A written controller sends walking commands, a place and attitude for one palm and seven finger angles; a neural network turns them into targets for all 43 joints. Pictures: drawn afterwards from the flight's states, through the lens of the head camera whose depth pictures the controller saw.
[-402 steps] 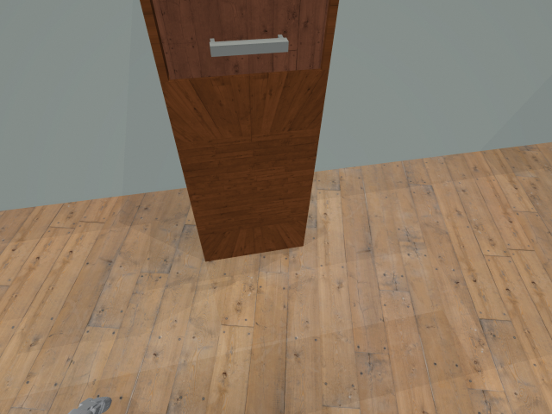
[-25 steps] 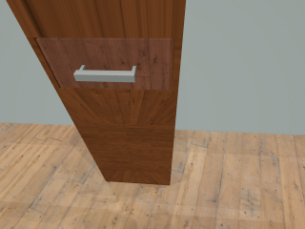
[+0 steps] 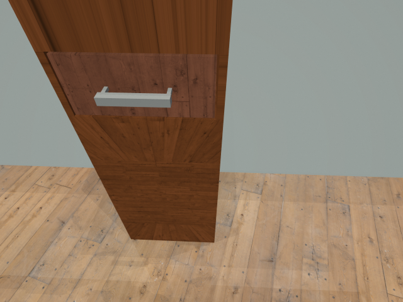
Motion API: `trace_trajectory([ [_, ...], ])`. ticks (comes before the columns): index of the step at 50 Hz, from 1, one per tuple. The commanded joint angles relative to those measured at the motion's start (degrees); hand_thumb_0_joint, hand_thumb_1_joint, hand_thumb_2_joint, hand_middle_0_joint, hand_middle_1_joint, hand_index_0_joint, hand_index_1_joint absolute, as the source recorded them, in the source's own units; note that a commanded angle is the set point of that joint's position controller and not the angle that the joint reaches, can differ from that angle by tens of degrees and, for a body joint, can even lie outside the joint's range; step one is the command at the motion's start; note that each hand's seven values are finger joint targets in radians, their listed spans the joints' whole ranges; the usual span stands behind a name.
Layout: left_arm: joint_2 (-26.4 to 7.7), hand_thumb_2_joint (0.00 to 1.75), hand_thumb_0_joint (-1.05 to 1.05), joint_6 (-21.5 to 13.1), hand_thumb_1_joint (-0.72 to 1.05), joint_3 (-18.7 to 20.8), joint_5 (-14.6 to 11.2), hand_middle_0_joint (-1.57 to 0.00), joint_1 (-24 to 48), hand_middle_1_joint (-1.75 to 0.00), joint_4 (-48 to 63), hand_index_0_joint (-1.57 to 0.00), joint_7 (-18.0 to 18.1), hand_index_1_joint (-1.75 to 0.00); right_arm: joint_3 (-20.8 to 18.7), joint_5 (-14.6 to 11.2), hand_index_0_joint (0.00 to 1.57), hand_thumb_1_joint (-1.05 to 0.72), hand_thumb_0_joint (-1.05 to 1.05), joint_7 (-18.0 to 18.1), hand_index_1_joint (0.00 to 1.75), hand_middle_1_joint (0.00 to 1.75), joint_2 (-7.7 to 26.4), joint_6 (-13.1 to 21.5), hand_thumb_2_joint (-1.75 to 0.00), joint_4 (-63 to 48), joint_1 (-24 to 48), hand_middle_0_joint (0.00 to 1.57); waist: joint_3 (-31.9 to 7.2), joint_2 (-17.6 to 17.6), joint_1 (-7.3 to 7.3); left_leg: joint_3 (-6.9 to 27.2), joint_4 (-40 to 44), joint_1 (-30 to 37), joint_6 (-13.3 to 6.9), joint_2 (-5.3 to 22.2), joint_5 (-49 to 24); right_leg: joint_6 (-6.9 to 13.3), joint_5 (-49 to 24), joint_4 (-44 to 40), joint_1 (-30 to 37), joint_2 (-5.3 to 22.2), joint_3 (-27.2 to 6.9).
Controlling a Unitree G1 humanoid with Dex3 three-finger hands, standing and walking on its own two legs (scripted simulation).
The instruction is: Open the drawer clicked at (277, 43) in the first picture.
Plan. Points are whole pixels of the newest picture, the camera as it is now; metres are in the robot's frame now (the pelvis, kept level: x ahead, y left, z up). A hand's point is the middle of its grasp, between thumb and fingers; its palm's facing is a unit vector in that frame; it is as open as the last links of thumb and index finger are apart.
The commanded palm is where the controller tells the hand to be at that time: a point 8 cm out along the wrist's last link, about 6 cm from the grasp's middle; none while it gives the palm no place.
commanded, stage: come to a stop and stand still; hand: left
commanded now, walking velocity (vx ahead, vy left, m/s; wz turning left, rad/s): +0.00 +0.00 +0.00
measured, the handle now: (135, 95) +0.54 +0.19 +0.14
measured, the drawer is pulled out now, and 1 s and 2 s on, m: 0.00 0.00 0.00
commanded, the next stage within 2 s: look again from close up in 1.14 s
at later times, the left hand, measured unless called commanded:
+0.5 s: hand out of the picture +0.03 +0.17 -0.16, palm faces +0.02 -0.96 -0.28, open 7.3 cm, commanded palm none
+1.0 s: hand out of the picture +0.06 +0.14 -0.16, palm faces +0.02 -0.97 -0.24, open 7.3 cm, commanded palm none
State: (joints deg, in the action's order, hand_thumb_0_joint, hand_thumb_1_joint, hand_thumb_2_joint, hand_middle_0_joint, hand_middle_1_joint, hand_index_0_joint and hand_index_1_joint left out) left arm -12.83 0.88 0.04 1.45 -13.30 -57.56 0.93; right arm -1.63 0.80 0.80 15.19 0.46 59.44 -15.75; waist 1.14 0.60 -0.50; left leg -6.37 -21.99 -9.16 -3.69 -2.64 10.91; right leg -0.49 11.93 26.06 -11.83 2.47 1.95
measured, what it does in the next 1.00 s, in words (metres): shifts its weight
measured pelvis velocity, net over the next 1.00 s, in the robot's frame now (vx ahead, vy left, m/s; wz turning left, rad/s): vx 0.03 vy -0.05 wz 0.02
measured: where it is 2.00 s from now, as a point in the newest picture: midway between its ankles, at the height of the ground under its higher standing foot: outside the picture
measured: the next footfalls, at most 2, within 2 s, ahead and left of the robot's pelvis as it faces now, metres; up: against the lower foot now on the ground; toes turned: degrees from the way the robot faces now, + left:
none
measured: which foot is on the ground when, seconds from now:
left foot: down 0.00-1.00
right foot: down 0.00-1.00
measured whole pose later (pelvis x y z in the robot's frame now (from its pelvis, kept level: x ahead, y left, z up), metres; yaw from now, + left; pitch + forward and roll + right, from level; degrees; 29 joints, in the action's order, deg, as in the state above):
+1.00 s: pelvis +0.03 -0.05 +0.00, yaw +1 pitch -1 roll +1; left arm -10.3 -1.1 -0.6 0.8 -13.7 -63.5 1.5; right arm 0.5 0.5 1.6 11.4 0.6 65.5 -14.1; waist 0.8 1.1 -0.1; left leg -3.7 -18.8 -6.3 1.1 1.6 11.4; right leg 3.8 12.3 20.5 -7.4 -2.0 4.6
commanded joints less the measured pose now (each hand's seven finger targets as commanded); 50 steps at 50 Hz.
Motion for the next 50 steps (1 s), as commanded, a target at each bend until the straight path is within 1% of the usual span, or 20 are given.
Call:
trace_trajectory([
  [1, -9.87, 0.90, 0.00, -1.66, 0.90, 1.73, -0.31, -0.20, 0.40, -0.30, 1.99, -0.20, 0.68, -0.30, -1.63, 0.12, 0.20, -0.90, 0.00, 0.10, 0.30, 0.30, 8.80, 1.56, -0.90, -2.86, 2.39, 0.20, 1.63, 0.77, 0.60, 11.48, 9.66, -3.60, 1.34, 9.94, 8.56, 2.20, 0.77, -5.47, -0.03, 3.94, -4.86],
  [2, -10.26, 0.90, 0.00, -1.75, 0.90, 1.76, -0.27, -0.20, 0.61, -0.30, 1.70, -0.20, 0.64, -0.30, -1.66, 0.07, 0.20, -0.90, 0.00, 0.05, 0.30, 0.30, 9.08, 1.46, -0.90, -2.55, 2.56, 0.20, 2.33, 0.29, 0.52, 11.54, 9.79, -4.05, 1.34, 9.93, 9.68, 2.23, 1.80, -6.19, -0.31, 4.01, -5.04],
  [3, -9.91, 0.90, 0.00, -1.80, 0.90, 1.71, -0.23, -0.20, 0.19, -0.30, 1.41, -0.20, 0.66, -0.30, -1.59, 0.09, 0.20, -0.90, 0.00, 0.00, 0.30, 0.30, 8.60, 1.31, -0.90, -2.26, 2.24, 0.20, 1.74, -0.29, 0.48, 11.28, 9.43, -3.47, 1.32, 9.86, 9.73, 2.22, 2.51, -6.86, -0.40, 4.13, -5.14],
  [4, -9.78, 0.90, 0.00, -1.84, 0.90, 1.53, -0.26, -0.20, 0.21, -0.30, 0.91, -0.20, 0.64, -0.30, -1.49, 0.10, 0.20, -0.90, 0.00, 0.00, 0.30, 0.30, 8.63, 1.27, -0.90, -1.92, 2.20, 0.20, 1.82, 0.01, 0.30, 11.17, 9.38, -3.05, 1.41, 9.69, 9.56, 2.30, 3.03, -7.30, -0.97, 4.22, -5.54],
  [5, -9.94, 0.90, 0.00, -1.92, 0.90, 1.49, -0.30, -0.20, 0.31, -0.30, 0.65, -0.20, 0.61, -0.30, -1.41, 0.08, 0.20, -0.90, 0.00, 0.03, 0.30, 0.30, 8.70, 1.28, -0.90, -1.53, 2.09, 0.20, 2.19, -0.12, 0.21, 11.04, 9.20, -2.87, 1.51, 9.59, 9.00, 2.32, 3.02, -7.69, -1.27, 4.28, -5.76],
  [7, -10.46, 0.90, 0.00, -2.16, 0.90, 1.54, -0.36, -0.20, 0.35, -0.30, -0.04, -0.20, 0.54, -0.30, -1.39, 0.04, 0.20, -0.90, 0.00, 0.02, 0.30, 0.30, 9.23, 1.37, -0.90, -0.98, 2.21, 0.20, 1.48, -0.03, 0.17, 10.78, 8.87, -1.91, 1.54, 9.49, 8.11, 2.41, 3.35, -8.42, -1.33, 4.52, -6.17],
  [8, -10.30, 0.90, 0.00, -2.15, 0.90, 1.49, -0.30, -0.20, 0.40, -0.30, -0.14, -0.20, 0.60, -0.30, -1.35, 0.04, 0.20, -0.90, 0.00, -0.02, 0.30, 0.30, 8.80, 1.22, -0.90, -0.76, 2.01, 0.20, 1.63, -0.84, 0.00, 10.73, 8.55, -1.74, 1.60, 9.47, 8.00, 2.37, 3.89, -8.81, -1.64, 4.49, -6.18],
  [12, -10.96, 0.90, 0.00, -2.53, 0.90, 1.44, -0.44, -0.20, 0.68, -0.30, -0.94, -0.20, 0.54, -0.30, -1.11, -0.04, 0.20, -0.90, 0.00, -0.01, 0.30, 0.30, 9.09, 1.25, -0.90, 0.10, 2.00, 0.20, 1.26, -1.86, -0.24, 9.91, 7.38, -0.88, 1.72, 9.02, 5.46, 2.60, 5.10, -10.45, -1.80, 5.10, -7.24],
  [14, -10.52, 0.90, 0.00, -2.52, 0.90, 1.33, -0.45, -0.20, 0.68, -0.30, -1.31, -0.20, 0.60, -0.30, -0.91, -0.03, 0.20, -0.90, 0.00, 0.01, 0.30, 0.30, 8.49, 1.13, -0.90, 0.49, 1.91, 0.20, 1.58, -1.75, -0.31, 9.51, 6.96, -0.60, 1.84, 8.94, 4.47, 2.56, 5.33, -10.96, -2.18, 5.15, -7.45],
  [17, -10.84, 0.90, 0.00, -2.75, 0.90, 1.38, -0.51, -0.20, 0.71, -0.30, -1.62, -0.20, 0.58, -0.30, -0.78, 0.01, 0.20, -0.90, 0.00, 0.01, 0.30, 0.30, 8.58, 1.17, -0.90, 0.97, 1.96, 0.20, 1.14, -2.30, -0.32, 9.13, 6.35, -0.35, 1.91, 8.75, 2.89, 2.74, 5.31, -11.59, -1.70, 5.32, -7.92],
  [18, -10.60, 0.90, 0.00, -2.65, 0.90, 1.31, -0.49, -0.20, 0.77, -0.30, -1.74, -0.20, 0.66, -0.30, -0.68, -0.02, 0.20, -0.90, 0.00, -0.02, 0.30, 0.30, 8.02, 0.95, -0.90, 1.24, 1.83, 0.20, 1.48, -2.77, -0.32, 9.13, 6.21, -0.50, 2.03, 8.75, 3.36, 2.66, 6.23, -11.95, -1.83, 5.26, -7.80],
  [22, -10.45, 0.90, 0.00, -2.75, 0.90, 1.22, -0.64, -0.20, 0.64, -0.30, -2.06, -0.20, 0.65, -0.30, -0.30, 0.05, 0.20, -0.90, 0.00, 0.05, 0.30, 0.30, 7.90, 1.08, -0.90, 1.64, 2.12, 0.20, 1.51, -1.56, -0.08, 8.94, 6.22, -0.63, 2.16, 8.69, 1.75, 2.73, 4.71, -12.07, -1.01, 5.29, -7.98],
  [23, -10.10, 0.90, 0.00, -2.68, 0.90, 1.21, -0.58, -0.20, 0.41, -0.30, -2.10, -0.20, 0.73, -0.30, -0.24, 0.03, 0.20, -0.90, 0.00, 0.04, 0.30, 0.30, 7.27, 0.98, -0.90, 1.74, 1.83, 0.20, 1.46, -1.87, -0.08, 8.80, 6.22, -0.75, 2.20, 8.84, 1.84, 2.66, 4.60, -12.12, -0.74, 5.30, -7.66],
  [25, -9.96, 0.90, 0.00, -2.80, 0.90, 1.17, -0.67, -0.20, 0.31, -0.30, -2.18, -0.20, 0.76, -0.30, -0.03, 0.02, 0.20, -0.90, 0.00, 0.12, 0.30, 0.30, 7.15, 1.10, -0.90, 1.98, 1.88, 0.20, 0.84, -1.19, -0.04, 8.69, 6.02, -0.46, 2.28, 8.88, 0.07, 2.73, 2.28, -11.95, 0.26, 5.37, -7.67],
  [27, -9.69, 0.90, 0.00, -2.89, 0.90, 1.11, -0.71, -0.20, 0.40, -0.30, -2.44, -0.20, 0.81, -0.30, 0.08, 0.07, 0.20, -0.90, 0.00, 0.16, 0.30, 0.30, 6.82, 1.14, -0.90, 2.23, 1.99, 0.20, 0.72, -1.42, 0.10, 8.65, 6.09, -0.37, 2.41, 8.97, -0.81, 2.77, 0.56, -11.69, 0.95, 5.38, -7.40],
  [30, -9.08, 0.90, 0.00, -2.81, 0.90, 1.01, -0.74, -0.20, 0.17, -0.30, -2.59, -0.20, 0.89, -0.30, 0.34, 0.07, 0.20, -0.90, 0.00, 0.26, 0.30, 0.30, 6.17, 1.03, -0.90, 2.57, 1.71, 0.20, 1.09, -1.70, 0.16, 8.46, 6.01, -0.43, 2.57, 8.98, -1.37, 2.67, -0.44, -11.66, 1.32, 5.27, -7.24],
  [36, -8.00, 0.90, 0.00, -2.79, 0.90, 0.90, -0.83, -0.20, -0.43, -0.30, -2.85, -0.20, 1.04, -0.30, 0.63, 0.06, 0.20, -0.90, 0.00, 0.43, 0.30, 0.30, 4.77, 0.98, -0.90, 3.02, 0.90, 0.20, 0.83, -0.78, 0.29, 8.07, 5.80, -0.21, 2.86, 9.09, -2.70, 2.64, -3.21, -11.36, 2.57, 5.24, -6.84],
  [41, -7.13, 0.90, 0.00, -3.01, 0.90, 0.85, -0.92, -0.20, -1.33, -0.30, -3.10, -0.20, 1.26, -0.30, 0.74, -0.01, 0.20, -0.90, 0.00, 0.73, 0.30, 0.30, 3.94, 1.19, -0.90, 3.48, 0.17, 0.20, -1.59, -1.12, 0.37, 7.56, 5.13, 1.03, 3.00, 9.53, -6.29, 2.62, -12.11, -9.50, 5.29, 5.39, -6.08],
  [46, -6.46, 0.90, 0.00, -3.01, 0.90, 0.80, -0.96, -0.20, -2.08, -0.30, -3.53, -0.20, 1.42, -0.30, 0.86, -0.10, 0.20, -0.90, 0.00, 1.01, 0.30, 0.30, 3.27, 1.16, -0.90, 4.00, -0.19, 0.20, -1.60, -0.86, 0.38, 7.12, 4.89, 1.83, 3.16, 9.79, -7.71, 2.67, -15.63, -8.72, 5.80, 5.34, -5.74],
  [50, -5.74, 0.90, 0.00, -2.92, 0.90, 0.75, -0.92, -0.20, -2.59, -0.30, -3.85, -0.20, 1.56, -0.30, 0.87, -0.10, 0.20, -0.90, 0.00, 1.16, 0.30, 0.30, 2.56, 0.99, -0.90, 4.32, -0.55, 0.20, 0.29, -1.55, 0.36, 7.00, 4.95, 1.54, 3.22, 9.68, -7.33, 2.56, -15.65, -8.85, 4.95, 5.16, -5.75],
])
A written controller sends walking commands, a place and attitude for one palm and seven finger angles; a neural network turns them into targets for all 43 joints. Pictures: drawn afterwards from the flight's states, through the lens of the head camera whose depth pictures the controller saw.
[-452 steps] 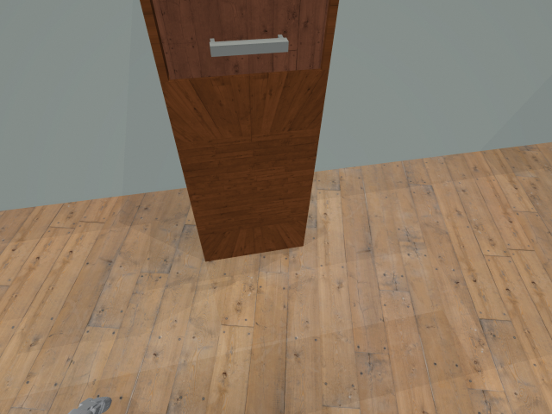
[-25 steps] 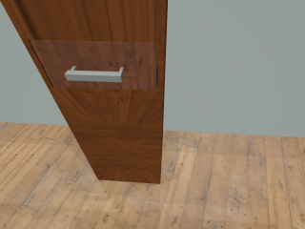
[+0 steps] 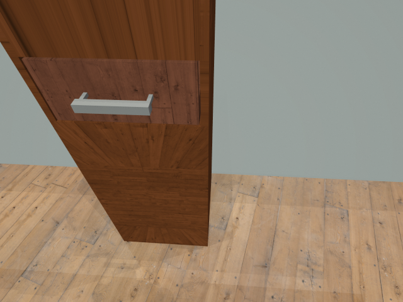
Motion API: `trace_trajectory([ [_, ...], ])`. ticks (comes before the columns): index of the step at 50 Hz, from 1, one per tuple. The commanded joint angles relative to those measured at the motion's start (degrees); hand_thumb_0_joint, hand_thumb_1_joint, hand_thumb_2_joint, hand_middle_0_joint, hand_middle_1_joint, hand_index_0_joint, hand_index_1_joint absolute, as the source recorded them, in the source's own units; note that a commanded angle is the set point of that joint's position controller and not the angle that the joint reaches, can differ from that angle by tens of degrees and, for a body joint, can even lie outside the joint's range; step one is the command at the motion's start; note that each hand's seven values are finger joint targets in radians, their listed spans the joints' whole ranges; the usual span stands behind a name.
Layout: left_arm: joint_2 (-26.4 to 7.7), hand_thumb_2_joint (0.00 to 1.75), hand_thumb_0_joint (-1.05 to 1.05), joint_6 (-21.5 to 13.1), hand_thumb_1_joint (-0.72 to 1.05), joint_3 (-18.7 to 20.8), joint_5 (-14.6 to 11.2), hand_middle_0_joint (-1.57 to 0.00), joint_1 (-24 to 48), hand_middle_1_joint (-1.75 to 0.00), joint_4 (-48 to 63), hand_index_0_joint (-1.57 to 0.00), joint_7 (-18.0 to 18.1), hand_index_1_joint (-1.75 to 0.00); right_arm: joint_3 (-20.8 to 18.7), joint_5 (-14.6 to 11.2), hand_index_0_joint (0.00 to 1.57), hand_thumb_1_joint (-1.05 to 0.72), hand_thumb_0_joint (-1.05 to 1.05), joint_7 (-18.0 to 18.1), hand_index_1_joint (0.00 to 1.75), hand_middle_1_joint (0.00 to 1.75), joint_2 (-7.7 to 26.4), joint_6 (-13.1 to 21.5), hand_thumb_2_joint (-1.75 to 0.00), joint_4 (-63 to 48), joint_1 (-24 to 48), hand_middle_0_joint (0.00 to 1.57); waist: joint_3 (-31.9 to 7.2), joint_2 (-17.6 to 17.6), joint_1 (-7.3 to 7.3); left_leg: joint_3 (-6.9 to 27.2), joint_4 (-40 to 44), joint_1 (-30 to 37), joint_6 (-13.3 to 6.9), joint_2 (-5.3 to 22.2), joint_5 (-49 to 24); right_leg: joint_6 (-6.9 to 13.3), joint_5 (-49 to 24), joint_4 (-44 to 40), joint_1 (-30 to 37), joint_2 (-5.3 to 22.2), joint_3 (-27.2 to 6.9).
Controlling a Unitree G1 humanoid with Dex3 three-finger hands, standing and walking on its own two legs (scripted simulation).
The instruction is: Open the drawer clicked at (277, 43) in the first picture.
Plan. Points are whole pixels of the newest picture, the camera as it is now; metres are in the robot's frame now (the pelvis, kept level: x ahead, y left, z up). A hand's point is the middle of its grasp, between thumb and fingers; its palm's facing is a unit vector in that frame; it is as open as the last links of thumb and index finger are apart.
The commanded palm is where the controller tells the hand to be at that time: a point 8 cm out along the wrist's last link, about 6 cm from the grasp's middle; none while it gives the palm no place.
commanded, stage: come to a stop and stand still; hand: left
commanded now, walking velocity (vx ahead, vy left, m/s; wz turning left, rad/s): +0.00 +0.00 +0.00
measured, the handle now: (114, 101) +0.51 +0.24 +0.14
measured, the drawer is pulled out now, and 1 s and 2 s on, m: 0.00 0.00 0.00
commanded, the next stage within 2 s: look again from close up in 0.14 s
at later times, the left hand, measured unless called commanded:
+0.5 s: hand out of the picture +0.01 +0.19 -0.17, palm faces +0.02 -0.97 -0.24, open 7.3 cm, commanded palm none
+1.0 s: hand (94, 268) +0.19 +0.23 -0.04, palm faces -0.03 -0.63 -0.78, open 7.6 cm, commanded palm +0.12 +0.26 -0.03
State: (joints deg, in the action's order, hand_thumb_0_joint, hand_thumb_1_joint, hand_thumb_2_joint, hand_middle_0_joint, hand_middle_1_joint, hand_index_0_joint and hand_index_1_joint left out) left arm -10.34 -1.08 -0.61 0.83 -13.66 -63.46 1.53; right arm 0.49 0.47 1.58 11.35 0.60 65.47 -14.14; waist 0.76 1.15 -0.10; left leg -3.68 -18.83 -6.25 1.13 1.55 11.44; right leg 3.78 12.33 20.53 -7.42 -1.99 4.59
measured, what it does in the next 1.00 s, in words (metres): stands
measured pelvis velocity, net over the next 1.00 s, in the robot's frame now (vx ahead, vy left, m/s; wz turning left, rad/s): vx -0.01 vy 0.02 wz -0.03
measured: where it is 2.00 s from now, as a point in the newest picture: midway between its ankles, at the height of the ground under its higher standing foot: outside the picture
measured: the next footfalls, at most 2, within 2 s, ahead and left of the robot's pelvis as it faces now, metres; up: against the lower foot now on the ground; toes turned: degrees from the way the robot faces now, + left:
none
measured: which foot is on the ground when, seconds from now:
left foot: down 0.00-1.00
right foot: down 0.00-1.00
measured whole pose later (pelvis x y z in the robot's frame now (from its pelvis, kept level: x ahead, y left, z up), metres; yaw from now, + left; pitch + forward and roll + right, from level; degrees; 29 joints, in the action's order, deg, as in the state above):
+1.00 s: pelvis -0.01 +0.02 -0.01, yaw -2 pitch +2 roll +2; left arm -16.6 -2.9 -1.9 26.7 -18.2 -11.7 14.7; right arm -1.0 -0.4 3.6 15.8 8.5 44.2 -12.3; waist -2.3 3.9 1.2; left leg -5.9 -28.1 -15.3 -0.8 0.0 15.1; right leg 2.4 16.3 32.1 -18.4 0.2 2.1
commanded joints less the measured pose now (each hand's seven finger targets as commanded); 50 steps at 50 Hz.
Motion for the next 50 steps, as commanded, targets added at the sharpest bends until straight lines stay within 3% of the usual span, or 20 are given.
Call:
trace_trajectory([
  [1, -8.19, 0.90, 0.00, -0.94, 0.90, 1.39, -0.30, -0.20, -2.55, -0.30, 2.02, -0.20, 0.96, -0.30, -1.29, 0.18, 0.20, -0.90, 0.00, 0.41, 0.30, 0.30, 6.30, 0.91, -0.90, -1.67, -2.32, 0.20, 0.38, -1.86, 0.03, 4.30, 1.87, -1.10, -1.70, 5.48, -7.79, -1.77, -15.92, -3.34, 0.71, 9.67, -8.42],
  [13, -7.55, 0.90, 0.00, -0.87, 0.90, 1.55, -0.16, -0.20, -3.30, -0.30, 1.65, -0.20, 0.84, -0.30, -1.47, 0.24, 0.20, -0.90, 0.00, 0.54, 0.30, 0.30, 5.82, 0.81, -0.90, -1.50, -2.44, 0.20, 2.03, -1.24, 0.00, 4.42, 2.17, -0.84, -1.85, 5.54, -5.99, -1.54, -11.24, -4.25, -0.97, 9.17, -8.68],
  [33, -10.66, 0.90, 0.00, -1.10, 0.90, 2.18, -0.08, -0.20, -1.20, -0.30, 1.93, -0.20, 0.35, -0.30, -1.91, 0.31, 0.20, -0.90, 0.00, 0.32, 0.30, 0.30, 8.80, 1.04, -0.90, -1.71, -0.87, 0.20, 1.94, -2.11, 0.06, 4.79, 2.57, -0.92, -2.16, 5.52, -3.98, -1.49, -7.42, -5.59, -1.11, 9.31, -9.62],
  [39, -11.84, 0.90, 0.00, -1.29, 0.90, 2.29, -0.13, -0.20, -0.09, -0.30, 2.15, -0.20, 0.23, -0.30, -2.00, 0.33, 0.20, -0.90, 0.00, 0.32, 0.30, 0.30, 10.55, 1.33, -0.90, -2.04, 0.43, 0.20, 0.01, -1.34, 0.13, 5.15, 2.41, 0.01, -2.23, 5.90, -6.39, -1.41, -11.79, -4.73, 0.23, 9.56, -9.45],
  [40, -7.08, 0.90, 0.00, -1.97, 0.90, 1.61, -0.02, -0.20, -6.30, -0.30, 0.33, -0.20, 2.99, -0.30, -1.34, -0.33, 0.20, -0.90, 0.00, -0.33, 0.30, 0.30, 6.26, 1.45, -0.90, -5.47, 3.15, 0.20, 4.74, -2.34, 1.52, -0.63, -11.27, -8.13, -0.59, 5.64, 0.08, -7.30, -34.67, -2.41, -0.89, 13.96, -11.72],
  [41, -27.71, 0.89, 0.00, -12.98, 0.88, 3.43, 11.74, -0.20, 39.58, -0.32, 76.82, -0.20, 1.88, -0.32, -0.08, -3.76, 0.20, -0.90, 0.00, 2.89, 0.30, 0.30, 11.73, 8.19, -0.90, -25.46, 3.94, 0.20, -21.15, 10.61, -2.45, 1.90, -1.31, 7.55, -4.22, -2.63, -11.25, -1.18, -27.07, 2.93, 3.40, 5.25, -16.42],
  [42, -26.62, 0.88, 0.00, -9.15, 0.85, 6.16, 14.30, -0.20, 12.45, -0.33, 62.30, -0.20, 6.17, -0.33, -1.09, -1.26, 0.20, -0.90, 0.00, 4.26, 0.30, 0.30, 11.73, 12.38, -0.90, -24.47, 8.22, 0.20, -17.54, 19.64, 3.34, -0.08, -2.80, 7.78, -4.97, -3.46, -18.53, 0.63, -16.03, 5.04, 2.13, 3.38, -10.33],
  [43, -22.23, 0.87, 0.00, -6.26, 0.83, 4.18, 10.74, -0.21, 9.18, -0.34, 61.55, -0.21, 10.20, -0.34, -1.51, -2.45, 0.20, -0.90, 0.00, 4.36, 0.30, 0.30, 11.98, 13.51, -0.90, -22.37, 7.84, 0.20, -12.19, 20.42, 1.45, 0.87, -3.51, 4.27, -2.65, -1.92, -14.61, 0.24, -7.76, 4.11, -4.13, 2.95, -7.38],
  [44, -8.12, 0.86, 0.00, -2.29, 0.81, -2.82, 13.23, -0.21, -5.45, -0.36, 53.50, -0.21, 10.62, -0.36, -1.28, -2.88, 0.20, -0.90, 0.00, 4.12, 0.30, 0.30, 8.06, 13.60, -0.90, -22.84, 4.97, 0.20, -10.32, 10.79, 0.58, 1.60, -3.97, 1.02, -3.15, -0.83, -16.29, -0.77, -7.74, 5.67, -5.64, 1.90, -5.38],
  [45, -11.26, 0.85, 0.00, -3.27, 0.78, -2.12, 16.89, -0.21, 3.60, -0.37, 64.66, -0.21, 11.82, -0.37, -1.64, -2.15, 0.20, -0.90, 0.00, 3.58, 0.30, 0.30, 9.96, 13.84, -0.90, -27.81, 8.30, 0.20, -4.20, 5.13, 0.44, 3.07, -4.86, -2.56, -3.36, -1.50, -11.40, -0.77, -5.85, 5.19, -9.95, 1.71, -6.30],
  [46, -15.42, 0.84, 0.00, -3.21, 0.76, 1.87, 22.45, -0.21, -0.82, -0.39, 62.26, -0.21, 13.85, -0.39, -2.85, -1.03, 0.20, -0.90, 0.00, 3.11, 0.30, 0.30, 10.86, 13.09, -0.90, -28.57, 8.03, 0.20, -6.43, -1.45, 0.75, 2.64, -6.80, -4.94, -3.73, -1.68, -8.11, -1.09, -0.76, 5.38, -12.41, 1.79, -5.94],
  [47, -13.70, 0.83, 0.00, -2.75, 0.74, 0.42, 27.39, -0.21, -5.17, -0.40, 59.18, -0.21, 15.41, -0.40, -3.19, -0.29, 0.20, -0.90, 0.00, 2.54, 0.30, 0.30, 10.31, 12.04, -0.90, -30.55, 8.97, 0.20, -2.62, -8.32, 1.26, 2.50, -7.96, -9.30, -3.60, -2.24, -4.55, -1.51, 4.53, 4.86, -15.89, 1.70, -6.19],
  [48, -12.49, 0.82, 0.00, -2.31, 0.71, 0.76, 30.96, -0.21, -12.23, -0.42, 56.55, -0.21, 16.30, -0.42, -3.90, -0.27, 0.20, -0.90, 0.00, 1.67, 0.30, 0.30, 10.35, 10.55, -0.90, -32.61, 9.36, 0.20, -2.69, -10.66, 3.57, 2.69, -8.51, -12.30, -3.21, -2.48, -2.91, -1.39, 7.72, 5.11, -15.21, 1.95, -6.89],
  [49, -10.34, 0.81, 0.00, -2.22, 0.69, -1.06, 36.33, -0.22, -17.76, -0.43, 55.06, -0.22, 16.87, -0.43, -4.24, 0.20, 0.20, -0.90, 0.00, 0.60, 0.30, 0.30, 9.71, 8.92, -0.90, -33.93, 9.50, 0.20, -3.22, -13.71, 5.31, 2.03, -9.10, -15.25, -2.60, -2.70, -2.00, -1.15, 8.88, 6.51, -15.32, 1.60, -7.13],
  [50, -8.68, 0.80, 0.00, -2.11, 0.67, -2.15, 40.49, -0.22, -24.21, -0.45, 54.75, -0.22, 17.49, -0.45, -4.51, 0.78, 0.20, -0.90, 0.00, -0.52, 0.30, 0.30, 9.59, 7.14, -0.90, -35.41, 10.94, 0.20, -0.90, -14.92, 6.99, 1.53, -9.55, -18.30, -2.15, -2.64, -0.61, -0.73, 9.15, 7.08, -15.89, 1.46, -7.74],
])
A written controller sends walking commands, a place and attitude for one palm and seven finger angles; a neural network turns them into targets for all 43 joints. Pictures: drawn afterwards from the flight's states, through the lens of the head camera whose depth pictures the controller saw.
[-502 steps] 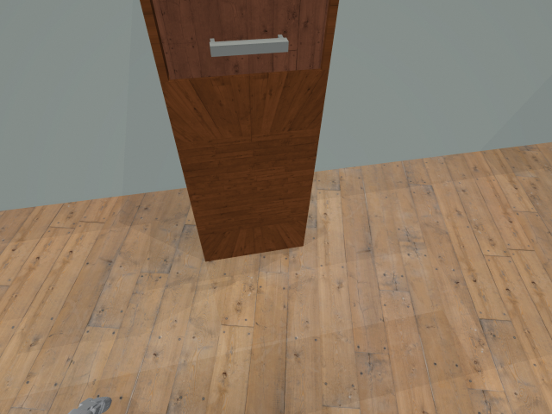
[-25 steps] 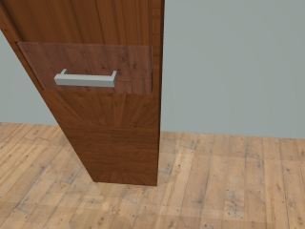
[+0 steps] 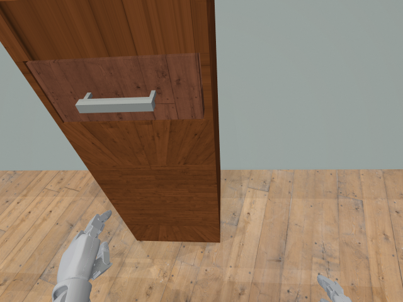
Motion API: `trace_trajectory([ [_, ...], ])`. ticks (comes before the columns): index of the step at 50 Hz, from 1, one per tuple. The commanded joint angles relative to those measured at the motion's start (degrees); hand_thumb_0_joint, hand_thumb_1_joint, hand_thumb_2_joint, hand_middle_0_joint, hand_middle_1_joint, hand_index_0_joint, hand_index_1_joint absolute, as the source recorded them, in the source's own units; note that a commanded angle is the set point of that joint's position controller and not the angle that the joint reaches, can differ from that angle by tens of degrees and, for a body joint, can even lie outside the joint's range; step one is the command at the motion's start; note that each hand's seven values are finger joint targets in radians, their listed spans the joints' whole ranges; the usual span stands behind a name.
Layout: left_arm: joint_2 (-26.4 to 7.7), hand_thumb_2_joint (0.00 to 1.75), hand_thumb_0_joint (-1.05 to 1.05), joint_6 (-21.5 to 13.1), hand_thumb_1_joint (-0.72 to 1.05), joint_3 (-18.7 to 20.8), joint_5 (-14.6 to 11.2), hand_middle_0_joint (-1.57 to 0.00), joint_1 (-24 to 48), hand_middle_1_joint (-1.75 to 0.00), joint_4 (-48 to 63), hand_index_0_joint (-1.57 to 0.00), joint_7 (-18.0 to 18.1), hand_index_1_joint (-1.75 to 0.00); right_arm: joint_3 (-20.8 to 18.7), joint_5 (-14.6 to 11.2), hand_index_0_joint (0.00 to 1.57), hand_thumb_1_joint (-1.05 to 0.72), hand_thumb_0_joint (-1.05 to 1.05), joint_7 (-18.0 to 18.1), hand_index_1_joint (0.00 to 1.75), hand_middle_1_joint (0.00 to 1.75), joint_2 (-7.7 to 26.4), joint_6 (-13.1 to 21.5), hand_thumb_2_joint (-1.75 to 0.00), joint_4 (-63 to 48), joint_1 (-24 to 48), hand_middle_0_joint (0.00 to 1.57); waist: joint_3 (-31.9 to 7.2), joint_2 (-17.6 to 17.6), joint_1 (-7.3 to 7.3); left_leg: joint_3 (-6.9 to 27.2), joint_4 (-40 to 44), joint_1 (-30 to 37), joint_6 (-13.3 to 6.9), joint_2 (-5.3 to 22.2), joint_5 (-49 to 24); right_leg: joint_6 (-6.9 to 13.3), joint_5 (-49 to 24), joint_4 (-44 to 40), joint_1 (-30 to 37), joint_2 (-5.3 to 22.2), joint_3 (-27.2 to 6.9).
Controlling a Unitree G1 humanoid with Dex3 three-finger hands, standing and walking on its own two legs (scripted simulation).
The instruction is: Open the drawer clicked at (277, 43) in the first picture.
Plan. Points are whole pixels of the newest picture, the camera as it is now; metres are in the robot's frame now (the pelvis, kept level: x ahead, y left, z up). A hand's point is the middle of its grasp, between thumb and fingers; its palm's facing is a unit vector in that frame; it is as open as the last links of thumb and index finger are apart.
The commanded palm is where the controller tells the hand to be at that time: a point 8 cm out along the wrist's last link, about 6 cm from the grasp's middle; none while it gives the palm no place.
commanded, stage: raise the hand with hooked fingers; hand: left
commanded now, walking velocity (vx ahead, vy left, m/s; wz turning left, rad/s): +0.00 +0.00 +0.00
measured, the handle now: (118, 100) +0.51 +0.23 +0.15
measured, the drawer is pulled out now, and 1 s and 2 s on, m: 0.00 0.00 0.00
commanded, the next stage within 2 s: move the hooked fingers above the handle in 1.86 s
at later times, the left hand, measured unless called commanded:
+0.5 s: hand (80, 227) +0.24 +0.25 +0.06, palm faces +0.21 -0.09 -0.97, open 10.2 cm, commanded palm +0.19 +0.24 +0.10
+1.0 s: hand (56, 181) +0.27 +0.26 +0.16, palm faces +0.16 -0.04 -0.99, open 13.0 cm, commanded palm +0.23 +0.26 +0.22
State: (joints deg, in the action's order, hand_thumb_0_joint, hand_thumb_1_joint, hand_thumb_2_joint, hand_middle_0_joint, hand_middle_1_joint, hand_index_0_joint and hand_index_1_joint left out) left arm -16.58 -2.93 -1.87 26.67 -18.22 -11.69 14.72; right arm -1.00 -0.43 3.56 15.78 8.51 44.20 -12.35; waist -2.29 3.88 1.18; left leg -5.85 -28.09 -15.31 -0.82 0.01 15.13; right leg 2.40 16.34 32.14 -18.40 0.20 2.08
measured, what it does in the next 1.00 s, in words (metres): stands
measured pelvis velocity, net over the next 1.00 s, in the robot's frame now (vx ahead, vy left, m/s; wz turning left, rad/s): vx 0.00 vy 0.02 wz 0.04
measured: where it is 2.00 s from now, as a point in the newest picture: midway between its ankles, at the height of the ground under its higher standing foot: outside the picture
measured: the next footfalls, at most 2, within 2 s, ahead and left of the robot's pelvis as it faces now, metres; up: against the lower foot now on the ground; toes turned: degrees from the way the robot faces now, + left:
none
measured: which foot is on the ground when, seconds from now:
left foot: down 0.00-1.00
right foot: down 0.00-1.00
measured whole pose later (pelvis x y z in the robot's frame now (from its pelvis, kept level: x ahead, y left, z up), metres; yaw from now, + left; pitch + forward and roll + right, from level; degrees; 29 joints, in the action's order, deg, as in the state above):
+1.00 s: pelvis +0.00 +0.02 +0.01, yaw +3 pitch -2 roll +0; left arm -31.0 4.3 -0.9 49.2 1.5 9.7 -0.6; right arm 0.9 -1.2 0.8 15.2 -7.8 36.1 -3.5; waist 0.9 6.5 5.4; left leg -3.4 -23.7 -8.6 -1.9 -1.3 13.0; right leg 1.0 13.7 25.3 -9.6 1.2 4.3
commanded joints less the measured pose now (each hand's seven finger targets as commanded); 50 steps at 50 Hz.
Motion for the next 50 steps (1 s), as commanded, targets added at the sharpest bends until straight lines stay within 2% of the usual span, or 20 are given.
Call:
trace_trajectory([
  [1, -1.59, 0.79, 0.00, -0.37, 0.64, -1.54, 18.20, -0.22, -22.23, -0.47, 3.64, -0.22, 4.73, -0.47, -3.15, 2.00, 0.20, -0.90, 0.00, -3.74, 0.30, 0.30, 5.22, -2.79, -0.90, -15.13, 10.14, 0.20, 2.35, -18.97, 6.40, 3.18, -1.08, -11.36, 0.00, -1.12, -3.68, 0.93, 3.78, -3.67, -4.89, -0.49, -5.86],
  [3, -4.36, 0.77, 0.00, -1.05, 0.60, 0.94, 24.57, -0.22, -22.88, -0.50, 8.76, -0.22, 5.36, -0.50, -3.29, 2.02, 0.20, -0.90, 0.00, -5.96, 0.30, 0.30, 5.26, -6.39, -0.90, -17.36, 12.63, 0.20, -0.77, -16.96, 8.29, 2.79, -2.70, -12.95, 0.11, -1.35, -5.80, 1.64, -1.76, -1.23, -2.72, -0.08, -7.04],
  [5, -6.57, 0.75, 0.00, -1.17, 0.55, 1.76, 28.90, -0.22, -19.29, -0.53, 16.36, -0.22, 6.57, -0.53, -2.72, 2.39, 0.20, -0.90, 0.00, -7.17, 0.30, 0.30, 4.79, -8.53, -0.90, -20.14, 14.77, 0.20, -5.47, -12.86, 8.36, 2.39, -4.28, -12.61, -0.20, -1.57, -6.41, 1.78, -3.94, 1.31, -2.29, 0.09, -7.09],
  [7, -10.67, 0.73, 0.00, -0.95, 0.50, 4.78, 32.69, -0.23, -13.21, -0.55, 23.61, -0.23, 8.66, -0.55, -2.80, 3.34, 0.20, -0.90, 0.00, -7.34, 0.30, 0.30, 4.20, -9.55, -0.90, -21.51, 14.77, 0.20, -11.08, -6.57, 7.44, 2.36, -6.55, -10.20, -0.54, -1.81, -7.49, 1.71, -6.88, 3.23, -2.90, -0.37, -8.14],
  [8, -13.34, 0.72, 0.00, -1.02, 0.48, 7.12, 34.03, -0.23, -9.46, -0.57, 26.66, -0.23, 10.16, -0.57, -2.78, 3.84, 0.20, -0.90, 0.00, -6.92, 0.30, 0.30, 3.99, -10.10, -0.90, -21.18, 14.38, 0.20, -12.27, -5.98, 7.07, 3.25, -7.83, -10.11, -0.69, -2.01, -7.39, 1.59, -7.02, 4.13, -3.72, -0.79, -8.67],
  [9, -13.69, 0.71, 0.00, -1.05, 0.46, 7.10, 34.92, -0.23, -5.32, -0.58, 30.41, -0.23, 11.65, -0.58, -2.84, 4.32, 0.20, -0.90, 0.00, -6.59, 0.30, 0.30, 3.82, -10.42, -0.90, -21.91, 14.39, 0.20, -15.18, -1.91, 6.01, 3.92, -8.97, -7.33, -0.87, -2.14, -7.44, 1.69, -6.63, 4.57, -5.55, -0.87, -9.73],
  [10, -13.94, 0.70, 0.00, -1.27, 0.43, 7.16, 35.30, -0.23, -2.06, -0.60, 32.41, -0.23, 12.83, -0.60, -2.87, 4.65, 0.20, -0.90, 0.00, -6.33, 0.30, 0.30, 3.33, -10.51, -0.90, -22.16, 13.61, 0.20, -16.98, -0.85, 4.76, 4.75, -10.58, -3.99, -0.89, -2.08, -8.17, 1.88, -5.92, 4.88, -8.27, -0.96, -10.42],
  [13, -16.77, 0.67, 0.00, -3.52, 0.36, 7.46, 34.63, -0.24, 11.76, -0.64, 40.66, -0.24, 14.81, -0.64, -2.54, 5.45, 0.20, -0.90, 0.00, -4.66, 0.30, 0.30, 2.89, -10.63, -0.90, -21.54, 12.99, 0.20, -18.82, 1.05, 1.33, 6.78, -14.70, 1.34, -1.23, -1.97, -7.94, 1.60, -2.76, 5.03, -14.50, -0.66, -11.06],
  [15, -14.24, 0.65, 0.00, -4.75, 0.32, 4.90, 33.09, -0.24, 11.77, -0.68, 38.81, -0.24, 14.36, -0.68, -2.46, 5.28, 0.20, -0.90, 0.00, -4.22, 0.30, 0.30, 2.88, -9.87, -0.90, -21.08, 12.30, 0.20, -16.21, 1.42, -0.11, 7.24, -15.31, 3.59, -1.48, -1.55, -6.87, 1.37, -0.77, 4.36, -17.86, -0.48, -9.41],
  [18, -13.45, 0.62, 0.00, -3.39, 0.25, 3.61, 31.60, -0.25, 11.94, -0.72, 35.33, -0.25, 11.83, -0.72, -1.65, 5.14, 0.20, -0.90, 0.00, -4.22, 0.30, 0.30, 2.90, -10.44, -0.90, -20.86, 13.67, 0.20, -13.34, 0.52, -0.12, 7.52, -13.78, 2.58, -1.55, -1.05, -7.68, 1.04, -2.47, 4.20, -16.03, -0.70, -6.14],
  [20, -12.54, 0.60, 0.00, 0.73, 0.20, 2.91, 30.39, -0.25, 7.84, -0.75, 32.29, -0.25, 8.62, -0.75, -1.50, 4.03, 0.20, -0.90, 0.00, -4.12, 0.30, 0.30, 2.52, -11.47, -0.90, -21.03, 14.80, 0.20, -12.65, 0.87, 1.93, 6.59, -10.29, 0.12, -1.16, -0.54, -9.27, 0.53, -6.34, 3.60, -8.94, -0.70, -3.12],
  [23, -13.94, 0.57, 0.00, 8.13, 0.13, 4.46, 27.82, -0.25, 1.66, -0.80, 28.38, -0.25, 2.71, -0.80, -0.49, 1.81, 0.20, -0.90, 0.00, -4.37, 0.30, 0.30, 2.69, -13.63, -0.90, -21.75, 16.64, 0.20, -9.36, -4.61, 4.16, 6.32, -5.43, -3.01, -0.39, 0.19, -12.43, 0.36, -11.02, 2.07, -0.58, -0.79, -3.04],
  [26, -15.53, 0.54, 0.00, 10.64, 0.06, 5.01, 26.09, -0.26, 0.91, -0.84, 31.96, -0.26, -2.00, -0.84, 0.53, 0.87, 0.20, -0.90, 0.00, -4.41, 0.30, 0.30, 2.69, -14.52, -0.90, -22.67, 16.66, 0.20, -8.41, -6.51, 5.13, 5.64, -1.96, -2.22, -0.43, 0.43, -15.27, -0.32, -14.77, 0.41, 6.17, -0.25, -2.99],
  [27, -16.68, 0.53, 0.00, 10.94, 0.04, 5.90, 25.94, -0.26, 0.85, -0.86, 32.63, -0.26, -3.12, -0.86, 0.90, 0.63, 0.20, -0.90, 0.00, -4.41, 0.30, 0.30, 2.71, -14.72, -0.90, -22.85, 16.81, 0.20, -7.91, -7.04, 5.21, 5.32, -1.04, -2.08, -0.40, 0.56, -15.39, -0.52, -15.03, -0.32, 7.48, -0.14, -3.05],
  [30, -20.13, 0.50, 0.00, 10.84, -0.03, 7.83, 27.09, -0.27, 5.43, -0.90, 36.78, -0.27, -4.63, -0.90, 1.60, 0.75, 0.20, -0.90, 0.00, -4.21, 0.30, 0.30, 3.13, -14.83, -0.90, -22.61, 17.02, 0.20, -8.87, -2.44, 5.56, 5.24, 1.00, 0.28, -0.32, 0.88, -18.03, -0.36, -16.94, -1.85, 10.68, 0.19, -3.34],
  [35, -20.85, 0.45, 0.00, 6.88, -0.15, 8.45, 25.66, -0.27, 15.65, -0.98, 41.06, -0.27, -4.57, -0.98, 0.55, 0.96, 0.20, -0.90, 0.00, -3.31, 0.30, 0.30, 3.49, -13.56, -0.90, -20.79, 15.75, 0.20, -10.10, 1.47, 4.32, 6.03, 2.46, 5.78, -0.67, 0.66, -17.81, -0.24, -15.02, -4.99, 10.51, 0.14, -2.66],
  [40, -22.45, 0.40, 0.00, 5.20, -0.27, 7.92, 24.34, -0.28, 24.74, -1.05, 35.64, -0.28, -7.00, -1.05, -0.01, 0.16, 0.20, -0.90, 0.00, -2.67, 0.30, 0.30, 3.76, -13.00, -0.90, -17.90, 15.82, 0.20, -6.72, -1.19, 3.23, 6.07, 4.76, 6.94, -0.76, -0.13, -13.96, -0.48, -11.66, -8.13, 9.75, 0.31, -1.96],
  [44, -25.48, 0.36, 0.00, 6.22, -0.36, 8.79, 23.87, -0.29, 31.18, -1.11, 33.88, -0.29, -10.12, -1.11, 0.29, -0.37, 0.20, -0.90, 0.00, -2.73, 0.30, 0.30, 4.05, -13.04, -0.90, -17.26, 16.81, 0.20, -10.20, -0.16, 4.00, 6.32, 6.16, 8.43, -0.52, -0.64, -16.35, -0.43, -14.05, -8.67, 14.00, 0.72, -1.81],
  [49, -28.58, 0.31, 0.00, 7.36, -0.48, 10.59, 21.81, -0.30, 36.56, -1.18, 32.40, -0.30, -14.85, -1.18, 0.61, -0.63, 0.20, -0.90, 0.00, -3.06, 0.30, 0.30, 4.28, -13.45, -0.90, -17.24, 17.90, 0.20, -11.11, -0.88, 4.56, 6.02, 7.48, 8.63, -0.38, -1.01, -19.36, -0.66, -18.07, -9.29, 17.72, 0.63, -1.76],
  [50, -29.54, 0.30, 0.00, 7.53, -0.50, 11.31, 21.06, -0.30, 37.01, -1.20, 31.39, -0.30, -15.74, -1.20, 0.43, -0.70, 0.20, -0.90, 0.00, -3.00, 0.30, 0.30, 4.58, -13.67, -0.90, -17.26, 17.91, 0.20, -9.46, -1.56, 4.44, 5.90, 7.95, 8.18, -0.37, -0.93, -18.98, -0.74, -18.17, -9.70, 17.44, 0.44, -1.77],
])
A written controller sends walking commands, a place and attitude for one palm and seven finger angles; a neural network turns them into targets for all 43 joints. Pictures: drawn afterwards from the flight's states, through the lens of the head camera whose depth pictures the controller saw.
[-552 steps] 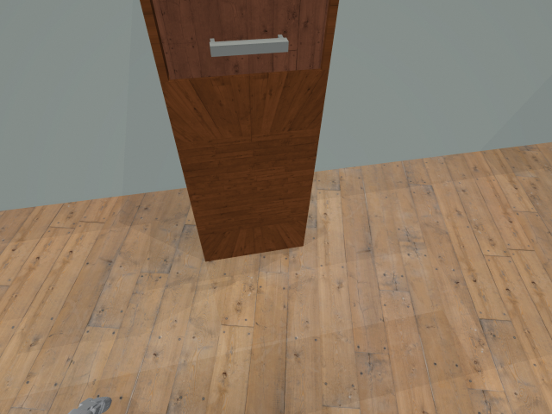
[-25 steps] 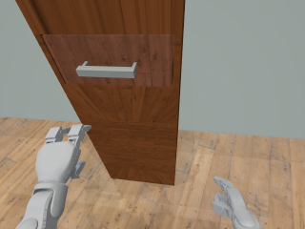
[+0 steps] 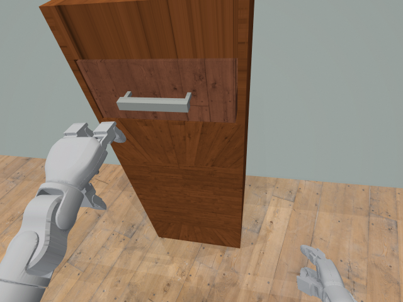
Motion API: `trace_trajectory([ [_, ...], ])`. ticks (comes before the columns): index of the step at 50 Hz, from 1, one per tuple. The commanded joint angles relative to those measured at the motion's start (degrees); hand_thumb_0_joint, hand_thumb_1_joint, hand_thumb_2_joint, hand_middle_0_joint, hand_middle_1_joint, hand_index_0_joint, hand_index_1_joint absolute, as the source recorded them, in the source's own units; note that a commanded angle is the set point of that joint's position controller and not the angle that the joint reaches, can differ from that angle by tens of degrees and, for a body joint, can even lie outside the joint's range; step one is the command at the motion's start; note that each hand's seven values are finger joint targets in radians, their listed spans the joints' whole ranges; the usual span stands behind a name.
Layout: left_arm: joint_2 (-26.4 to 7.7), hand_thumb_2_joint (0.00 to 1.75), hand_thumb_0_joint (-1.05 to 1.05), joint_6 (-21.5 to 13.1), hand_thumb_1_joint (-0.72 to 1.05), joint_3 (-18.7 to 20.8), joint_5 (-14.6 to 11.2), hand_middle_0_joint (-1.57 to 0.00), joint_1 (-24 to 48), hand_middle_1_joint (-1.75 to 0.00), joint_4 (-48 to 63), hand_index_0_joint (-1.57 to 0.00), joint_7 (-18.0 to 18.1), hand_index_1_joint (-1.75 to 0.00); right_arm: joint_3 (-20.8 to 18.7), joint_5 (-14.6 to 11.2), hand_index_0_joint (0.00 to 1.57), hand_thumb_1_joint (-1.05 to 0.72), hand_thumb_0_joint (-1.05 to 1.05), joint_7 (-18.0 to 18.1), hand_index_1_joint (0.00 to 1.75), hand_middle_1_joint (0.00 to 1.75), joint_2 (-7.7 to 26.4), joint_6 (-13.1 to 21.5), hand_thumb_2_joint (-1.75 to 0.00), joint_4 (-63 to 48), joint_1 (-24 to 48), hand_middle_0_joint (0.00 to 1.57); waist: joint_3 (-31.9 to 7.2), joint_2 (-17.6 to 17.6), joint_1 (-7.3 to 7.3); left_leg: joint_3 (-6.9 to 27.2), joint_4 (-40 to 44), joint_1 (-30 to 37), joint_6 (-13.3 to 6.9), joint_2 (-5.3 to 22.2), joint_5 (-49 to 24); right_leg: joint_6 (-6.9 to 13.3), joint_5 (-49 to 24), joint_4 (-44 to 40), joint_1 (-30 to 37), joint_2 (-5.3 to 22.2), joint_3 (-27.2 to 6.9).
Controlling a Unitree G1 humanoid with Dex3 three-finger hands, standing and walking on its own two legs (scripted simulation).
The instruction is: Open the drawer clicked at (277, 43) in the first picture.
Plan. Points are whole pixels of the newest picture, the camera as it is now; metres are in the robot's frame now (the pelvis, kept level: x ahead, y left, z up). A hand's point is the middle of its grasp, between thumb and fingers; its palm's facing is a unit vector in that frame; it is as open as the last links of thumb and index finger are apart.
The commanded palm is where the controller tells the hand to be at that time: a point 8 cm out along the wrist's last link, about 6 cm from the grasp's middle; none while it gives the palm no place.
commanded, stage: raise the hand with hooked fingers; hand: left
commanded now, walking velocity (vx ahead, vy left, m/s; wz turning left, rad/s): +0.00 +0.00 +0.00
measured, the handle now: (155, 99) +0.52 +0.19 +0.14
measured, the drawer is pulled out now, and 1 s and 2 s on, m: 0.00 0.00 0.00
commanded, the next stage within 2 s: move the hooked fingers above the handle in 0.86 s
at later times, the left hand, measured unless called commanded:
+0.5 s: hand (79, 139) +0.30 +0.25 +0.21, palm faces +0.10 -0.04 -0.99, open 13.8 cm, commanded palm +0.26 +0.24 +0.27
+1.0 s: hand (86, 157) +0.29 +0.24 +0.19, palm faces +0.05 -0.04 -1.00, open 13.8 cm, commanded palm +0.26 +0.24 +0.27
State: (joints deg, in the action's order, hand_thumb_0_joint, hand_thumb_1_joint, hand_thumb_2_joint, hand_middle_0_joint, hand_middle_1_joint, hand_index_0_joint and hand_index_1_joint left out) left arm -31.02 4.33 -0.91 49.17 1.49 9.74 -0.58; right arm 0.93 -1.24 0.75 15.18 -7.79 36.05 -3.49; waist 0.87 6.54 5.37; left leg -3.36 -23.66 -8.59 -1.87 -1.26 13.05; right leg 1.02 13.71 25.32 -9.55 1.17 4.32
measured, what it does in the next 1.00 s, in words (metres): stands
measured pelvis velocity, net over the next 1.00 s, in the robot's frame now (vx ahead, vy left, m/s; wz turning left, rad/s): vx -0.03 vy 0.00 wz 0.01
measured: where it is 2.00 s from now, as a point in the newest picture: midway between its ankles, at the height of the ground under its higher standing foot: outside the picture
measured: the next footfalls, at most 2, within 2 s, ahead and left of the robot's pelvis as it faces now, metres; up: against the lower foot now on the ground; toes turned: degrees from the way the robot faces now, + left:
none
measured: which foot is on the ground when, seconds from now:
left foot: down 0.00-1.00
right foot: down 0.00-1.00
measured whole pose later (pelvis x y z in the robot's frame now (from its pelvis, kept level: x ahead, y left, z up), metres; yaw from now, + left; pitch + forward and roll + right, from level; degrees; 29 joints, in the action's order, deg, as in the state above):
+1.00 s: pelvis -0.03 +0.00 +0.00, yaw +1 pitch -2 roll +0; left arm -35.7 4.4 -0.1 44.7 14.2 7.2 -16.4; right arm 2.3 -2.5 -0.9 16.3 -6.9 34.9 -4.3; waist 1.2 6.6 5.2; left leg -3.0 -22.8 -10.5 -2.4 -1.9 10.2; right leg 0.8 11.3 24.8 -11.4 1.8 4.6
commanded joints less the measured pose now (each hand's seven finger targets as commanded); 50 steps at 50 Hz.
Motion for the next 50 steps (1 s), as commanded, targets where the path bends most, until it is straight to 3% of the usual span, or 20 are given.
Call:
trace_trajectory([
  [1, -15.42, 0.30, 0.00, 0.66, -0.50, 10.72, -1.88, -0.30, 17.66, -1.20, 8.86, -0.30, -1.37, -1.20, -1.33, 0.07, 0.20, -0.90, 0.00, -0.20, 0.30, 0.30, 5.34, 2.35, -0.90, -9.17, 9.23, 0.20, -12.04, -5.18, 0.36, 3.20, 3.76, 0.97, 0.60, 0.27, -16.65, 0.50, -15.70, -3.17, 8.63, -0.56, -3.89],
  [3, -16.15, 0.30, 0.00, 1.35, -0.50, 11.98, -3.23, -0.30, 19.17, -1.20, 6.91, -0.30, -3.14, -1.20, -0.99, -0.57, 0.20, -0.90, 0.00, -0.37, 0.30, 0.30, 5.70, 2.07, -0.90, -9.66, 10.32, 0.20, -10.46, -5.24, -0.06, 3.12, 3.97, 0.37, 0.49, 0.45, -14.91, 0.51, -14.67, -4.11, 8.36, -0.79, -4.40],
  [10, -18.59, 0.30, 0.00, 0.73, -0.50, 10.48, -3.39, -0.30, 32.04, -1.20, 6.73, -0.30, -8.16, -1.20, -0.69, -0.53, 0.20, -0.90, 0.00, -0.90, 0.30, 0.30, 6.03, 2.51, -0.90, -9.52, 9.67, 0.20, -13.09, -4.06, -0.55, 3.08, 4.36, 1.27, 0.45, 0.05, -13.91, 0.42, -12.54, -4.39, 8.07, -0.30, -4.04],
  [13, -20.53, 0.30, 0.00, 0.28, -0.50, 12.31, -4.55, -0.30, 35.66, -1.20, 7.17, -0.30, -9.14, -1.20, -0.60, -0.98, 0.20, -0.90, 0.00, -0.82, 0.30, 0.30, 6.41, 3.03, -0.90, -9.92, 10.17, 0.20, -14.76, -1.88, -0.64, 3.71, 4.14, 1.88, 0.38, 0.07, -12.71, 0.63, -11.10, -4.87, 8.14, -0.50, -4.32],
  [14, -22.03, 0.30, 0.00, 0.26, -0.50, 12.30, -3.36, -0.30, 38.86, -1.20, 5.90, -0.30, -9.79, -1.20, -0.39, -0.70, 0.20, -0.90, 0.00, -1.01, 0.30, 0.30, 6.25, 3.27, -0.90, -9.27, 9.45, 0.20, -15.92, -3.36, -0.36, 3.50, 4.44, 1.03, 0.59, -0.25, -13.05, 0.58, -10.82, -4.36, 9.05, 0.02, -4.12],
  [15, -21.83, 0.30, 0.00, 0.26, -0.50, 12.11, -3.90, -0.30, 39.66, -1.20, 3.89, -0.30, -10.18, -1.20, -0.60, -0.83, 0.20, -0.90, 0.00, -0.84, 0.30, 0.30, 6.46, 3.23, -0.90, -9.11, 9.29, 0.20, -13.75, -4.06, -0.57, 3.40, 4.61, 0.44, 0.53, -0.06, -11.63, 0.46, -9.60, -4.77, 7.57, 0.01, -4.03],
  [18, -19.23, 0.30, 0.00, 0.85, -0.50, 12.04, -5.69, -0.30, 32.39, -1.20, -0.79, -0.30, -11.77, -1.20, -0.86, -1.72, 0.20, -0.90, 0.00, -1.25, 0.30, 0.30, 7.08, 2.92, -0.90, -9.59, 8.75, 0.20, -11.58, -4.20, -0.34, 3.41, 4.46, -0.40, 0.58, 0.21, -11.32, 0.63, -9.62, -5.05, 6.54, -0.43, -3.86],
  [20, -19.22, 0.30, 0.00, 0.95, -0.50, 11.34, -5.79, -0.30, 31.27, -1.20, -1.01, -0.30, -13.34, -1.20, -0.89, -1.38, 0.20, -0.90, 0.00, -1.67, 0.30, 0.30, 7.24, 2.63, -0.90, -10.12, 8.21, 0.20, -11.59, -7.05, 0.32, 2.78, 4.64, -2.02, 0.66, 0.23, -11.23, 0.48, -10.03, -4.08, 7.35, 0.23, -3.69],
  [22, -19.55, 0.30, 0.00, 0.37, -0.50, 11.09, -5.83, -0.30, 31.72, -1.20, 2.54, -0.30, -13.89, -1.20, -0.91, -1.37, 0.20, -0.90, 0.00, -1.94, 0.30, 0.30, 7.39, 2.56, -0.90, -11.17, 8.81, 0.20, -12.57, -6.20, 0.36, 2.66, 4.59, -1.97, 0.47, 0.06, -9.98, 0.38, -8.89, -3.91, 7.19, 0.30, -3.90],
  [25, -19.47, 0.30, 0.00, -1.50, -0.50, 11.21, -5.68, -0.30, 32.08, -1.20, 5.94, -0.30, -13.66, -1.20, -1.03, -1.19, 0.20, -0.90, 0.00, -1.96, 0.30, 0.30, 7.06, 3.23, -0.90, -11.62, 8.43, 0.20, -13.62, -6.18, 0.07, 2.81, 4.36, -1.32, 0.12, 0.06, -8.74, 0.30, -6.47, -3.96, 6.72, 0.23, -3.98],
  [28, -22.45, 0.30, 0.00, -4.17, -0.50, 15.11, -6.59, -0.30, 33.10, -1.20, 10.95, -0.30, -11.21, -1.20, -1.32, -0.94, 0.20, -0.90, 0.00, -1.56, 0.30, 0.30, 7.11, 4.17, -0.90, -11.50, 8.23, 0.20, -15.25, -2.81, 0.27, 3.53, 3.81, 0.53, -0.21, -0.02, -9.37, 0.45, -6.25, -4.43, 6.77, -0.21, -4.29],
  [29, -24.63, 0.30, 0.00, -4.91, -0.50, 16.45, -5.59, -0.30, 35.62, -1.20, 12.38, -0.30, -10.42, -1.20, -1.15, -0.54, 0.20, -0.90, 0.00, -1.67, 0.30, 0.30, 6.54, 4.82, -0.90, -10.89, 7.61, 0.20, -18.59, -2.20, 0.98, 3.84, 3.78, 0.55, 0.15, -0.32, -10.51, 0.60, -6.77, -3.40, 8.96, 0.38, -4.51],
  [33, -25.36, 0.30, 0.00, -4.95, -0.50, 19.80, -7.20, -0.30, 35.42, -1.20, 8.71, -0.30, -6.69, -1.20, -1.59, -0.78, 0.20, -0.90, 0.00, -1.32, 0.30, 0.30, 6.90, 5.10, -0.90, -9.14, 6.94, 0.20, -14.83, -0.05, 0.85, 4.14, 3.87, 0.52, 0.66, 0.20, -12.00, 0.90, -7.73, -4.46, 6.56, -0.24, -4.13],
  [34, -25.16, 0.30, 0.00, -4.32, -0.50, 19.06, -6.41, -0.30, 37.24, -1.20, 6.82, -0.30, -6.34, -1.20, -1.46, -0.61, 0.20, -0.90, 0.00, -1.52, 0.30, 0.30, 6.45, 5.21, -0.90, -8.28, 6.46, 0.20, -15.68, -1.42, 0.96, 3.86, 3.90, 0.06, 1.02, 0.13, -12.33, 0.84, -7.71, -4.00, 6.83, 0.21, -4.08],
  [37, -21.11, 0.30, 0.00, -1.45, -0.50, 15.33, -6.78, -0.30, 35.17, -1.20, 0.74, -0.30, -6.42, -1.20, -1.45, -1.18, 0.20, -0.90, 0.00, -1.67, 0.30, 0.30, 6.97, 4.49, -0.90, -8.08, 6.99, 0.20, -10.74, -3.70, 0.41, 3.33, 4.85, -2.01, 1.31, 0.47, -9.48, 0.67, -5.59, -4.70, 4.34, 0.15, -3.59],
  [43, -13.88, 0.30, 0.00, 2.87, -0.50, 5.81, -5.70, -0.30, 30.83, -1.20, 2.99, -0.30, -12.20, -1.20, -1.24, -2.13, 0.20, -0.90, 0.00, -1.88, 0.30, 0.30, 7.24, 3.36, -0.90, -10.87, 9.31, 0.20, -13.78, -4.97, -1.04, 3.05, 3.56, -0.69, 0.59, 0.29, -8.62, 0.51, -6.18, -4.13, 4.67, -0.02, -4.17],
  [44, -15.89, 0.30, 0.00, 2.35, -0.50, 6.16, -4.31, -0.30, 32.13, -1.20, 4.93, -0.30, -13.24, -1.20, -0.96, -1.65, 0.20, -0.90, 0.00, -2.16, 0.30, 0.30, 7.04, 3.42, -0.90, -10.53, 8.82, 0.20, -15.82, -6.24, -0.86, 3.09, 3.93, -0.91, 0.63, 0.20, -8.34, 0.43, -5.44, -3.67, 6.14, 0.51, -4.17],
  [46, -17.91, 0.30, 0.00, 0.50, -0.50, 7.66, -3.93, -0.30, 32.41, -1.20, 8.20, -0.30, -13.75, -1.20, -1.01, -1.36, 0.20, -0.90, 0.00, -1.72, 0.30, 0.30, 6.98, 3.40, -0.90, -10.79, 8.93, 0.20, -14.76, -6.05, -0.93, 3.32, 4.20, -0.41, 0.10, 0.32, -7.42, 0.28, -4.25, -3.84, 4.98, 0.08, -3.69],
  [48, -23.54, 0.30, 0.00, -2.25, -0.50, 13.44, -4.42, -0.30, 34.37, -1.20, 12.68, -0.30, -12.79, -1.20, -0.95, -0.79, 0.20, -0.90, 0.00, -1.29, 0.30, 0.30, 7.03, 4.03, -0.90, -10.85, 8.56, 0.20, -17.05, -4.50, -0.12, 4.04, 3.69, 0.67, -0.12, 0.20, -8.84, 0.46, -5.55, -3.57, 6.67, -0.25, -3.94],
  [50, -23.09, 0.30, 0.00, -4.39, -0.50, 13.79, -4.87, -0.30, 38.12, -1.20, 12.19, -0.30, -11.32, -1.20, -0.59, -0.38, 0.20, -0.90, 0.00, -0.91, 0.30, 0.30, 6.11, 4.54, -0.90, -9.92, 7.84, 0.20, -16.07, -3.22, -0.27, 4.54, 4.15, 1.28, 0.18, 0.07, -10.92, 0.67, -6.55, -3.68, 5.84, -0.25, -3.12],
])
